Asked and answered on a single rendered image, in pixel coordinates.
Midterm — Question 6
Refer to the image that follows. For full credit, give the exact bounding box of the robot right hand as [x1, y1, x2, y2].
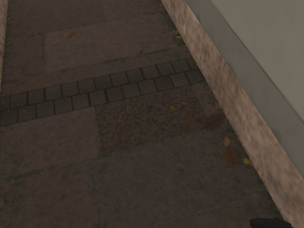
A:
[249, 218, 294, 228]

